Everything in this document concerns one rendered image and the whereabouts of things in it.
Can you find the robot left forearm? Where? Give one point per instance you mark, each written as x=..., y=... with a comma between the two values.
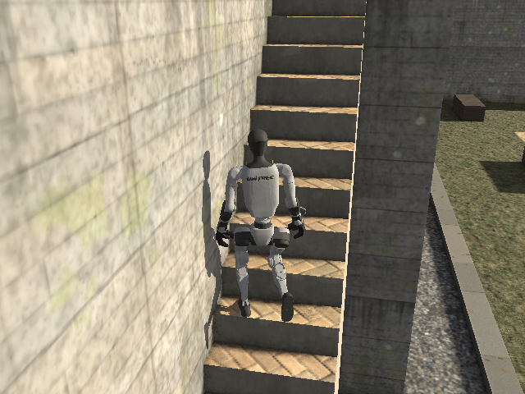
x=223, y=219

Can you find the robot right upper arm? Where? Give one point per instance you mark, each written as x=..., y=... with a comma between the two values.
x=288, y=183

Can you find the robot left hand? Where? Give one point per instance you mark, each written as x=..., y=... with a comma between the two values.
x=225, y=235

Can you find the robot right hand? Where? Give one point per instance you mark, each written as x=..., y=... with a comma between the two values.
x=301, y=228

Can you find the left robot thigh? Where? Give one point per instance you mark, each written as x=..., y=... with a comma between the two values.
x=242, y=237

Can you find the robot right forearm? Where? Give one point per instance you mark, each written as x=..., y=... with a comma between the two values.
x=295, y=214

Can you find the robot left upper arm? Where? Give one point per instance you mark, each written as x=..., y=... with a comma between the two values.
x=231, y=188

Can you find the robot right foot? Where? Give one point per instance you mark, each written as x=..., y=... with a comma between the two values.
x=287, y=309

